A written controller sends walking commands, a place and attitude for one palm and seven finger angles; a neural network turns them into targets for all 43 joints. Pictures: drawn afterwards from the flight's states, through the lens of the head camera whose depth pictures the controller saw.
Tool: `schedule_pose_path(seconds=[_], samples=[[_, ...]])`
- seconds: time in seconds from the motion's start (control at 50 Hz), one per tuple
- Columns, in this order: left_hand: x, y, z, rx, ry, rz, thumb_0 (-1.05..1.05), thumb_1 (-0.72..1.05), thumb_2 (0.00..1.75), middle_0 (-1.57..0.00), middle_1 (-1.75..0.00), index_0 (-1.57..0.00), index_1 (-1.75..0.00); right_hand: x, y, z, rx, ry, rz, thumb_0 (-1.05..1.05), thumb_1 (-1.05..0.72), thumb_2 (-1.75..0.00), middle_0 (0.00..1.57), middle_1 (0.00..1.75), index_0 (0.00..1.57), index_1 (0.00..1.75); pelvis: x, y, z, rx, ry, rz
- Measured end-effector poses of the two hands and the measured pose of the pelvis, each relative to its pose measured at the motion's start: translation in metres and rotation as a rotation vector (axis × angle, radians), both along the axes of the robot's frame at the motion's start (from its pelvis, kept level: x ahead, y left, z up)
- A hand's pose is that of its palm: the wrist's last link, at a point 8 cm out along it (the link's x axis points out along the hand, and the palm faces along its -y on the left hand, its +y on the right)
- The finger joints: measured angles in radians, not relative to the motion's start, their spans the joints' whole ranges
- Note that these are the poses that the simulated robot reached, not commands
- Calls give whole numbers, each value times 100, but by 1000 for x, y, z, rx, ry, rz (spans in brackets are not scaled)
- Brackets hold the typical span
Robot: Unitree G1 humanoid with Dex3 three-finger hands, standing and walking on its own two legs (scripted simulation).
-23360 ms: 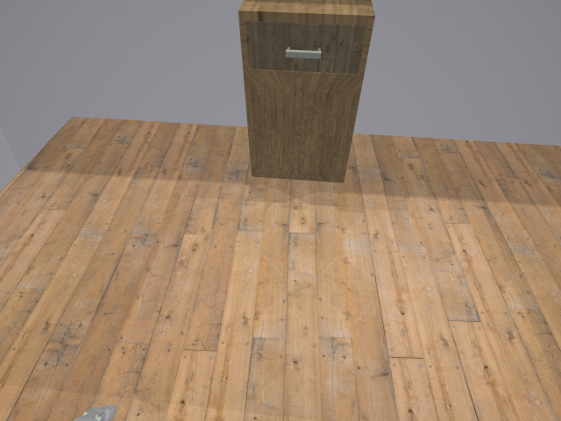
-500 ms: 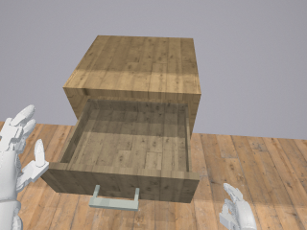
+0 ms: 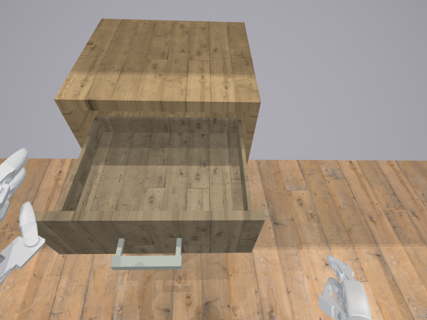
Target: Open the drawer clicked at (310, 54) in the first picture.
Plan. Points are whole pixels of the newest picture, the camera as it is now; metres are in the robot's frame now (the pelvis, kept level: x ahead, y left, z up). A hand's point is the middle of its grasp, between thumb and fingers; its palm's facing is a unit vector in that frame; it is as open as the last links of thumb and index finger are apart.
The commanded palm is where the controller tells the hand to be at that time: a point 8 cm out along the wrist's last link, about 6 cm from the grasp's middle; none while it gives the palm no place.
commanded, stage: step back with the hand held close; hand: left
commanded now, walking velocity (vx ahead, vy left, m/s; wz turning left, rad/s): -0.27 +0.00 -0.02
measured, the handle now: (148, 252) +0.26 +0.14 -0.07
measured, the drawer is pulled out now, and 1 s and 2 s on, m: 0.30 0.30 0.30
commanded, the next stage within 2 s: stop stepping back and stand still in 0.78 s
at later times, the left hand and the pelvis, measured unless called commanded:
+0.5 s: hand out of the picture +0.10 +0.23 +0.17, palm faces +0.42 -0.79 -0.45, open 7.4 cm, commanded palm +0.05 +0.26 +0.19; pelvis -0.08 -0.02 +0.00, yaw +1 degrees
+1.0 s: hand out of the picture -0.01 +0.21 +0.17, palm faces +0.33 -0.81 -0.48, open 7.4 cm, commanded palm -0.07 +0.25 +0.19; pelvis -0.21 -0.03 +0.00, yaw -1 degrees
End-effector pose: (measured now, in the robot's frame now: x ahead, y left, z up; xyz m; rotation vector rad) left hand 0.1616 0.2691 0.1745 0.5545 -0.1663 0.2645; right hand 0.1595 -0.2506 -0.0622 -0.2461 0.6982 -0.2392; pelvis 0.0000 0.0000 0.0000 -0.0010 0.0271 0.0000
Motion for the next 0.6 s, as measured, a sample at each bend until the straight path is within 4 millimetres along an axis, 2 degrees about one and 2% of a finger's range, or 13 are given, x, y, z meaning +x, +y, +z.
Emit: schedule_pose_path(seconds=[0.1,0.24,0.36,0.46,0.52,0.6], samples=[[-23,0,7,15,-89,35,2,89,89,-21,-30,-21,-30,-19,5,-2,-1,-22,36,1,-90,-90,20,30,20,30,-14,-8,-5,17,-18,-4],[-47,-17,9,-56,-188,40,2,89,90,-21,-30,-21,-30,-44,4,-11,56,-29,73,1,-90,-90,20,30,21,30,-38,-20,-9,5,-35,4],[-67,-12,6,-55,-171,18,1,89,89,-21,-30,-21,-30,-72,-1,-3,16,-5,64,1,-90,-90,20,30,21,30,-63,-16,-5,7,-44,15],[-91,-4,10,-5,-133,71,1,89,89,-21,-30,-21,-30,-91,-4,1,5,-35,50,1,-90,-90,20,30,21,30,-77,-17,-2,-20,-30,19],[-104,-9,11,-4,-128,90,2,89,90,-21,-30,-21,-30,-99,-5,-7,20,-26,65,1,-90,-90,20,30,21,30,-86,-23,-4,-11,-14,4],[-113,-26,10,-35,-110,63,2,89,90,-21,-30,-20,-30,-112,-10,-18,64,7,76,1,-90,-90,20,30,21,30,-107,-30,-2,-29,-10,-4]])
